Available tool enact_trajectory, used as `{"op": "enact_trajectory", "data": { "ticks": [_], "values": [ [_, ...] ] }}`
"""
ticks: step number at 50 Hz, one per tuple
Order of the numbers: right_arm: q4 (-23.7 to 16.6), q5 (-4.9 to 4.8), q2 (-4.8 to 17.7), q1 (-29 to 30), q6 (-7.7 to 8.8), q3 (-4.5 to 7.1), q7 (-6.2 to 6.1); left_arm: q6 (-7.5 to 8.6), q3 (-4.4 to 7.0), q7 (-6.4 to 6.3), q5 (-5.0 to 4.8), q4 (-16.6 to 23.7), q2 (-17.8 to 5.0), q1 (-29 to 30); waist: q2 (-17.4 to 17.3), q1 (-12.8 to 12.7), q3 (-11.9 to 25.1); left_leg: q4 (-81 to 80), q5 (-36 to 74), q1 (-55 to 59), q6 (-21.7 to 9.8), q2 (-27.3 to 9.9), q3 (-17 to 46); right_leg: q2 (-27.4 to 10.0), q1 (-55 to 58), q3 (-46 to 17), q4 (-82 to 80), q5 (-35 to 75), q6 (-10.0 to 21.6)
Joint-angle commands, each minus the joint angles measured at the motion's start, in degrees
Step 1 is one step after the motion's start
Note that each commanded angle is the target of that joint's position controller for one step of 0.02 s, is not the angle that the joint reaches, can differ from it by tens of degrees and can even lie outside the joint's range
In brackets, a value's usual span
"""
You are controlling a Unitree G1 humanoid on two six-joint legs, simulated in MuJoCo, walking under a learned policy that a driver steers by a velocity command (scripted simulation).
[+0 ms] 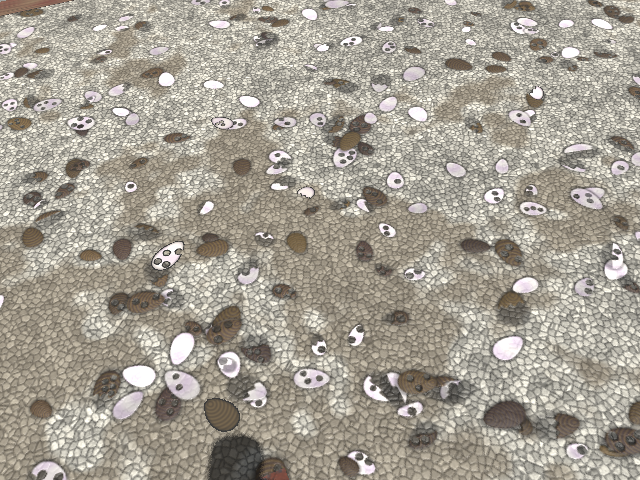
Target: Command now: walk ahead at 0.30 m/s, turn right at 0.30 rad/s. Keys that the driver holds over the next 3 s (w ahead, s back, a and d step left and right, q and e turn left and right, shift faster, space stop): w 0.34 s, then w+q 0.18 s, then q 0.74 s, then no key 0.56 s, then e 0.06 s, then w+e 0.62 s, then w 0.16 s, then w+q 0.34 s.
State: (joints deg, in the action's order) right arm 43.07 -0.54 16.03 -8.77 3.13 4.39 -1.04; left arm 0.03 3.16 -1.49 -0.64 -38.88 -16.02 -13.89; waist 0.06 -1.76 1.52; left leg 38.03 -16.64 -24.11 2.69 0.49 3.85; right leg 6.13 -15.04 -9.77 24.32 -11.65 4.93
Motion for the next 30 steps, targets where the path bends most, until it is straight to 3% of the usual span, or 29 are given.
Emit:
{"op": "enact_trajectory", "data": {
  "ticks": [1,4,5,6,7,8,9,12,17,19,21,24,25,26,27,28,29,30],
  "values": [
    [-5.16,-0.47,4.13,4.76,3.13,0.62,1.17,1.18,2.19,0.52,0.09,2.53,-9.05,-1.61,7.92,-1.46,-0.28,-5.77,-0.47,0.85,-2.37,0.19,-1.78,-15.43,2.73,-18.55,-10.31,-17.69,9.1],
    [-3.33,-0.42,4.12,-1.06,4.21,0.83,1.26,1.21,1.28,0.96,-0.03,2.88,-7.09,-0.16,6.18,2.54,-0.45,-14.99,4.26,13.95,-5.03,-0.16,-2.95,-11.82,-3.13,-17.19,-6.42,-19.27,6.26],
    [-2.35,-0.14,5.33,-5.89,4.36,1.15,0.91,1.52,0.53,1.08,0.08,3.41,-4.83,0.99,4.41,4.66,0.85,-15.59,2.59,21.5,-6.62,-4.58,0.93,-9.83,-8.47,-14.71,-1.02,-19.4,4.08],
    [-1.17,0.62,7.88,-12.71,4.29,1.49,0.56,1.97,-0.72,1.21,0.26,4.01,-0.58,1.56,-3.95,6.3,2.42,-20.1,-3.55,28.4,-9.79,-13.76,12.0,-3.62,-15.58,-5.82,15.55,-19.43,0.42],
    [0.62,1.61,13.72,-15.81,4.02,3.23,1.24,3.0,0.03,1.02,-1.21,6.86,-2.95,2.98,-15.95,5.29,-1.92,-26.33,-16.02,29.9,-17.24,-22.31,31.78,0.03,-30.39,1.45,25.28,-22.58,-0.82],
    [-0.03,0.5,10.35,-14.13,4.2,2.6,1.42,3.72,1.27,0.96,-1.22,6.2,-7.86,3.85,-10.3,5.37,-6.23,-27.18,-21.94,28.35,-18.79,-23.52,33.15,-4.53,-36.15,0.45,32.7,-20.18,-1.52],
    [-0.64,-0.06,7.64,-12.69,4.16,1.72,1.26,4.08,1.6,1.43,-1.04,5.27,-8.45,3.49,-8.27,4.67,-6.85,-27.21,-20.4,28.43,-17.17,-20.72,29.01,-5.98,-37.54,0.62,35.36,-14.67,-1.79],
    [-1.73,0.26,6.5,-10.03,3.5,0.68,1.13,4.59,1.22,2.45,0.14,4.65,-5.52,4.57,-6.05,3.71,-5.81,-29.31,-6.14,25.44,-14.55,-15.46,18.0,-9.88,-35.12,4.61,35.16,-3.78,-3.6],
    [-0.11,-0.07,6.93,-12.79,2.72,0.31,0.94,4.97,-0.2,2.9,0.24,5.98,-1.2,10.73,-6.21,5.92,-5.35,-29.92,14.29,20.33,-13.53,-10.41,5.06,-9.56,-27.0,9.79,21.33,8.25,-5.82],
    [0.82,-0.45,7.46,-15.08,2.24,0.21,0.84,5.46,-0.52,3.38,-0.01,6.99,-0.44,14.48,-6.21,7.2,-6.06,-29.2,16.07,17.79,-13.26,-9.85,4.0,-8.15,-21.73,10.7,13.95,11.34,-6.04],
    [1.42,-0.75,8.64,-16.8,1.83,0.37,0.8,5.86,-0.27,4.02,-0.45,7.6,-1.25,16.4,-6.72,7.43,-6.48,-28.37,16.36,17.61,-13.52,-11.28,5.48,-6.89,-18.23,10.79,10.27,11.59,-5.92],
    [1.46,-1.3,10.18,-16.08,1.23,0.86,0.47,6.47,0.76,4.45,-0.83,7.86,-4.06,15.37,-7.7,4.72,-5.83,-25.35,19.0,20.76,-12.21,-14.08,8.84,-6.47,-13.53,8.93,5.79,8.84,-4.16],
    [1.36,-1.24,10.83,-15.33,0.96,1.07,0.37,6.61,1.34,4.28,-0.83,7.36,-5.29,12.79,-8.14,2.69,-4.33,-22.35,24.67,21.19,-11.5,-14.11,8.73,-5.74,-9.1,9.4,4.67,7.23,-3.2],
    [1.24,-1.07,10.46,-14.77,0.76,0.91,0.3,6.57,2.38,3.75,-0.74,5.7,-7.03,6.71,-7.48,-0.83,-0.5,-15.39,32.67,20.07,-10.17,-11.94,6.73,-4.73,0.09,10.41,2.78,6.98,-1.67],
    [0.5,-0.41,8.78,-14.32,0.75,0.28,0.28,6.49,3.5,2.98,0.13,4.16,-9.77,-1.6,-6.76,-4.98,5.74,-3.33,32.52,14.18,-7.7,-8.54,4.57,-8.45,13.94,7.92,3.63,10.19,0.54],
    [-2.03,0.53,3.21,-16.99,1.16,-1.31,0.25,6.15,4.67,2.18,2.43,3.63,-15.35,-10.06,4.68,-6.01,17.03,19.08,14.18,-4.88,-3.57,-1.5,0.75,-24.19,37.35,-9.42,6.31,15.64,6.44],
    [-1.94,-0.45,1.19,-22.47,1.7,-2.09,0.13,5.46,4.15,2.55,2.66,3.59,-14.61,-10.21,18.45,-3.52,25.93,31.26,-19.85,-12.7,-2.06,2.76,4.94,-33.02,40.62,-27.81,-0.59,17.21,11.43],
    [-1.53,-1.97,7.42,-18.84,1.29,-0.19,-0.01,5.04,2.75,2.37,2.16,4.06,-9.51,-6.96,12.33,-3.55,18.34,36.56,-17.41,-15.38,-1.61,-0.44,6.51,-30.22,33.3,-21.13,-1.56,20.15,9.68]
  ]
}}
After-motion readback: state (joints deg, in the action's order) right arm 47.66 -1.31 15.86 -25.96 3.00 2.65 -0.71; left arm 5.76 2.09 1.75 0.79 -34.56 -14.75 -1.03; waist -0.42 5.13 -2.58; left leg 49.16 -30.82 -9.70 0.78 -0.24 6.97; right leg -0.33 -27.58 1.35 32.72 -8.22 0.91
